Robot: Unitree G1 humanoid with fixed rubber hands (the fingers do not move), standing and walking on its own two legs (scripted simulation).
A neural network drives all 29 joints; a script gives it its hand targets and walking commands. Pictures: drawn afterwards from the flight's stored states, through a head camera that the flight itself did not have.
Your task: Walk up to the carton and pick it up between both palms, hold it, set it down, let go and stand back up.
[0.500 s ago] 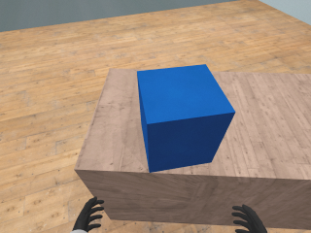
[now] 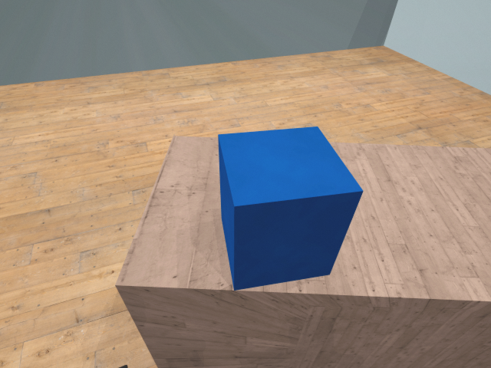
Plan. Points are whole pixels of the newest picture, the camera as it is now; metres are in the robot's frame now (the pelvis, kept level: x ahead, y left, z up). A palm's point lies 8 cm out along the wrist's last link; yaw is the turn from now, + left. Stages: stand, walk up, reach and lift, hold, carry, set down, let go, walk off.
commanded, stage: stand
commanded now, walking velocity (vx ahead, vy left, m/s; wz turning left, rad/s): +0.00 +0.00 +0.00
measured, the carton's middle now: (276, 207) +0.44 -0.04 +0.03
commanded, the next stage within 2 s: none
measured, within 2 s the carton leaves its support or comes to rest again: neither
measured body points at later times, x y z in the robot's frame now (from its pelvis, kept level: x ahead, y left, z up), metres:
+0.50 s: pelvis -0.04 +0.03 +0.00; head -0.07 +0.05 +0.45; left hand -0.03 +0.28 -0.15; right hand -0.03 -0.22 -0.13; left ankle -0.02 +0.11 -0.74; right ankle +0.00 -0.12 -0.74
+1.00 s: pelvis -0.05 +0.04 +0.00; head -0.08 +0.04 +0.45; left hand -0.09 +0.28 -0.15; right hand -0.04 -0.21 -0.14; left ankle -0.02 +0.11 -0.74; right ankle +0.00 -0.12 -0.74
